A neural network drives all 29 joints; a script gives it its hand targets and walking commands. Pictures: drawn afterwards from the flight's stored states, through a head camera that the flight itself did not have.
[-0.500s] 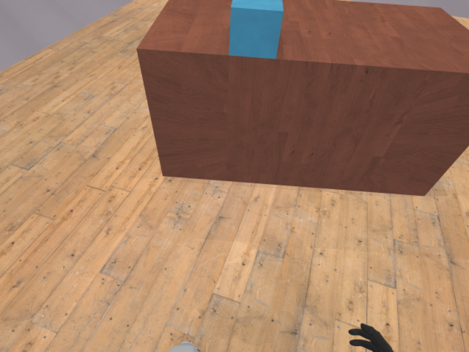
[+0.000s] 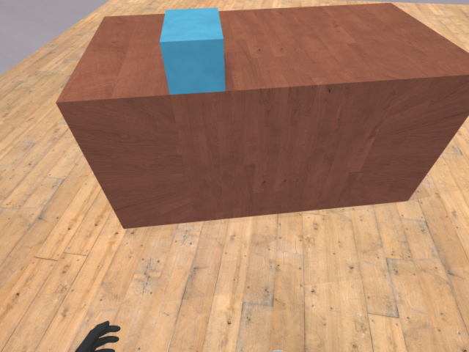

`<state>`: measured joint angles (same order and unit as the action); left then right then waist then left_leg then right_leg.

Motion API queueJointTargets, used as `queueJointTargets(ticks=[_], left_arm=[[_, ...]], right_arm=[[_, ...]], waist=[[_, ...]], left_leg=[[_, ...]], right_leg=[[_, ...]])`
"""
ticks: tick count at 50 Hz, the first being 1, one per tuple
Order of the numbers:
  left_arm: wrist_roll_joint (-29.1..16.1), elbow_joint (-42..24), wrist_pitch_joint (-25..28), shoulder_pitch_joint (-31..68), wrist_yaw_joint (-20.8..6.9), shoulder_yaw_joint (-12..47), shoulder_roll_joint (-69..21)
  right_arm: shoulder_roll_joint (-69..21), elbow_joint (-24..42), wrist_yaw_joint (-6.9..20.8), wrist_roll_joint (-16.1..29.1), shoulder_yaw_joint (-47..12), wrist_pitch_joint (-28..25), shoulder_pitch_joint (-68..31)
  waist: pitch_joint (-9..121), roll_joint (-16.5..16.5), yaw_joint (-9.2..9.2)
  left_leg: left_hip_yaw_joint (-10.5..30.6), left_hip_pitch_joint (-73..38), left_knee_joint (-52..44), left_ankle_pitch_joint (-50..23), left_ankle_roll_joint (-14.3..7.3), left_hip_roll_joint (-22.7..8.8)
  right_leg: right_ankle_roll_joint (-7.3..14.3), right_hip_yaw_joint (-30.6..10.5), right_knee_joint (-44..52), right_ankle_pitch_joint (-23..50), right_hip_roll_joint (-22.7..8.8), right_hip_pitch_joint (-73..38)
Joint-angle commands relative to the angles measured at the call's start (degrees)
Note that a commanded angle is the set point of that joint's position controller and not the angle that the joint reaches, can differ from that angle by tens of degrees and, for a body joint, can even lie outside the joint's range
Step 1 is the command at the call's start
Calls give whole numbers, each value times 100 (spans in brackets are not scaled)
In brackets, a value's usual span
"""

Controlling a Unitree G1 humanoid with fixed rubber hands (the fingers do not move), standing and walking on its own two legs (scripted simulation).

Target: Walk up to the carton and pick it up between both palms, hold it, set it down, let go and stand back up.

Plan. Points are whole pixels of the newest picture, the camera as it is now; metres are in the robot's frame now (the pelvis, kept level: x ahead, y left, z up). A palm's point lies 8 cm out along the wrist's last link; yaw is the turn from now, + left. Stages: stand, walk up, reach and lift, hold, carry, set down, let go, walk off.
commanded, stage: walk up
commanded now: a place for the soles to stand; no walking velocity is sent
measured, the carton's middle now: (194, 49) +1.03 +0.05 +0.06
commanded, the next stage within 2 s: none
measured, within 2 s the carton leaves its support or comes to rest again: neither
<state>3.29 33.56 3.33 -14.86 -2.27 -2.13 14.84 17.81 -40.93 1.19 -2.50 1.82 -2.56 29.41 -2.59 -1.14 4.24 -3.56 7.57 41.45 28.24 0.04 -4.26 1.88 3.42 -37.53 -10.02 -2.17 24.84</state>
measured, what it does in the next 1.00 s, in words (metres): walks ahead: left foot, then right foot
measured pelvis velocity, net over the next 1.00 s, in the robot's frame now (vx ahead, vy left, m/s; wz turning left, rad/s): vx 0.39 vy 0.01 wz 0.01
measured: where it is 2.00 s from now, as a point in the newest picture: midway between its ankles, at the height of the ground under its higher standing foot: (218, 288)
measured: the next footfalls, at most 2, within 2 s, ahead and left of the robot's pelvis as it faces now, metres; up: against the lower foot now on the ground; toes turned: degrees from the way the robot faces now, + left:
left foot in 0.42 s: +0.32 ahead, +0.15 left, +0.00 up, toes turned +5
right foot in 0.88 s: +0.48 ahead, -0.10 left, +0.00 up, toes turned -2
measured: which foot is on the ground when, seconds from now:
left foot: down 0.00-0.00, up 0.02-0.40, down 0.42-0.90, up 0.92-1.00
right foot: down 0.00-0.46, up 0.48-0.86, down 0.88-1.00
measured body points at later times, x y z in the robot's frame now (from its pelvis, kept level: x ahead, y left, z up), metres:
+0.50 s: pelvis +0.21 +0.04 +0.00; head +0.22 +0.06 +0.45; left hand +0.20 +0.32 -0.13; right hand +0.35 -0.21 -0.08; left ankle +0.28 +0.15 -0.71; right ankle +0.11 -0.10 -0.67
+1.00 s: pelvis +0.39 +0.01 +0.01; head +0.40 -0.01 +0.46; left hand +0.50 +0.27 -0.08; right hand +0.41 -0.26 -0.12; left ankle +0.33 +0.13 -0.64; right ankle +0.44 -0.10 -0.71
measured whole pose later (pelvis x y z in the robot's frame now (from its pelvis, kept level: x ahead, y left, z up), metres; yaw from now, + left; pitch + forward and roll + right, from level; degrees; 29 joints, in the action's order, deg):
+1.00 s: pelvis +0.39 +0.01 +0.01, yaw +1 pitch -3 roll +1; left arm 2.3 35.1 2.3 -18.2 0.4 -0.9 15.2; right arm 17.7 -39.1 1.2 -2.7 1.0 0.8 27.3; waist -4.1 -2.1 0.9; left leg -0.8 21.7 66.1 27.2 -0.4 -1.1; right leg 2.0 2.8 -38.0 -15.2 -1.1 19.4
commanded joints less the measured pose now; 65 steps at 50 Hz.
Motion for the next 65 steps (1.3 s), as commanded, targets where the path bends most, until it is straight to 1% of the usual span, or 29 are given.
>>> queueJointTargets(ticks=[1,3,5,11,16,18,20,21,22,23,24,27,29,33,38,40,42,43,44,45,46,48,50,55,59,60,63,64,65], left_arm=[[-149,-85,-7,-1797,338,-555,1658],[-126,-94,-34,-1287,369,-380,1301],[-89,-76,21,-828,304,-257,1027],[-103,236,178,-1012,249,-204,1046],[-110,320,123,-1191,184,-258,1291],[-88,318,67,-1198,175,-258,1345],[-68,283,9,-1201,165,-180,1211],[-50,265,-18,-1434,154,-52,902],[-26,141,-41,-1751,127,150,450],[-134,-87,-148,-1798,129,-27,801],[27,-116,-264,-1197,171,-133,1160],[-114,-68,-258,-1164,86,-128,907],[-129,49,-227,-1442,40,-129,767],[-114,-77,-207,-870,-23,-64,549],[-87,-269,-128,-203,-36,-95,442],[-73,-294,-89,-257,-4,-169,487],[-44,-169,-17,-819,78,-261,647],[-41,-57,18,-1311,146,-329,824],[88,7,52,-1878,216,-393,1207],[43,-99,-7,-1947,319,-531,1694],[-130,43,-74,-1856,361,-503,1581],[-146,-23,-92,-1328,375,-331,1256],[-109,-28,-40,-852,335,-234,1032],[-134,202,88,-941,277,-187,1012],[-182,175,2,-980,252,-131,1083],[-189,154,-38,-1016,244,-143,1145],[-260,4,-154,-944,221,-44,1041],[-251,-66,-148,-1181,208,42,846],[-249,-100,-221,-1622,217,205,468]], right_arm=[[777,861,-48,-105,169,165,-64],[641,907,3,18,166,166,-268],[512,836,41,45,190,155,-130],[195,950,187,18,123,133,-744],[128,1098,203,-4,201,51,-1278],[189,1112,162,-3,280,10,-1175],[370,945,69,-27,378,-67,-497],[595,777,0,-50,465,-105,129],[1002,765,-66,-200,523,-133,618],[1413,893,-159,-37,640,-47,526],[1270,821,-197,164,566,-3,344],[911,899,-218,66,384,9,-369],[739,792,-172,50,295,-48,-555],[684,576,-149,78,241,-151,-309],[930,447,-79,56,289,-110,-68],[993,443,-55,55,295,-66,-87],[868,464,-36,53,220,-23,-112],[644,492,-23,40,114,-13,-2],[170,593,0,22,-90,-13,223],[333,786,-9,55,8,86,403],[758,806,-61,-94,147,234,46],[686,805,-17,-8,158,271,-116],[570,719,35,33,181,237,-36],[300,795,137,23,120,197,-410],[52,833,34,51,29,137,-766],[71,809,3,34,46,130,-749],[403,706,-95,6,171,76,-349],[655,716,-127,-21,232,73,-246],[901,925,-165,-3,248,71,-319]], waist=[[350,941,-1018],[-249,706,-859],[-339,710,-536],[-331,812,-599],[-241,842,-751],[-304,711,-639],[-176,253,-252],[207,-346,0],[801,-1460,160],[467,-1528,154],[68,-696,162],[-588,-511,-215],[-368,-716,-367],[-290,-741,-241],[-194,-696,-33],[-205,-543,-143],[-120,-146,-503],[103,224,-757],[655,1312,-1019],[375,1545,-991],[151,877,-988],[-457,644,-816],[-517,701,-547],[-487,957,-560],[-149,1057,-599],[22,945,-579],[329,275,-273],[502,-272,-191],[921,-1091,-266]], left_leg=[[566,3465,3460,276,-104,213],[694,3511,3588,-331,-75,90],[766,2825,2782,-649,-28,-110],[412,2673,1083,-1287,117,-195],[108,1790,-217,-1935,-66,-25],[71,1341,-520,-1887,-180,47],[15,228,-854,-1780,-291,263],[313,-606,-993,-1420,-424,231],[2301,-1333,-1447,-316,-829,-1181],[4542,-1278,-2640,721,-1461,-2022],[4714,-489,-2905,1355,-1614,-2108],[2566,463,-2650,-482,-1286,-1362],[1895,769,-2634,-1001,-1205,-948],[1443,479,-2545,-1926,-1406,-895],[1165,556,-2326,-1610,-1293,-844],[1190,807,-2119,-1360,-1197,-943],[1000,1400,-1407,-1158,-952,-774],[722,1766,-521,-1223,-743,-483],[109,2344,1392,-642,-381,-3],[-26,3213,2356,636,-51,630],[473,3306,3011,538,-82,238],[664,3392,3154,-159,-59,96],[692,2827,2417,-657,-7,-100],[397,2555,1246,-1099,167,-139],[-12,1419,47,-1872,87,173],[-90,1088,-146,-2088,29,282],[79,-348,-1150,-3076,-236,339],[677,-766,-1245,-3303,-457,-214],[2390,-703,-1590,-3420,-973,-1672]], right_leg=[[1435,-4836,2433,-3135,-2554,-2754],[1299,-3134,2115,-1502,-2047,-2127],[1052,-2036,2203,-941,-1516,-1212],[1269,-1208,2209,279,-1329,-1275],[1074,-888,2022,-185,-1233,-1177],[1008,-927,1823,-309,-1370,-1066],[770,-649,865,-179,-1169,-637],[540,-220,-486,-14,-753,-352],[166,290,-2419,-1136,-250,370],[-68,48,-3097,-2452,412,1390],[-64,-503,-3623,-2148,-32,1412],[-109,-592,-3204,-1321,-298,1191],[-191,-507,-2783,-1092,-268,622],[-323,-304,-1591,-830,-302,735],[-211,-27,-136,-162,-108,6],[-86,12,212,3,-31,-551],[27,16,511,-51,120,-1654],[148,-221,620,-366,65,-2387],[525,-2002,1191,-1572,-1235,-3135],[1078,-4229,2206,-2453,-2367,-3079],[1452,-4513,2336,-3098,-2584,-2485],[1272,-3131,2222,-2020,-2012,-1880],[954,-2099,2352,-1418,-1409,-1173],[1234,-1362,2281,-151,-1240,-1086],[982,-598,1313,2603,-911,-930],[899,-578,1046,2675,-898,-923],[347,-623,118,1126,-625,-283],[148,-465,-476,255,-406,52],[-168,-131,-1728,-2172,48,72]])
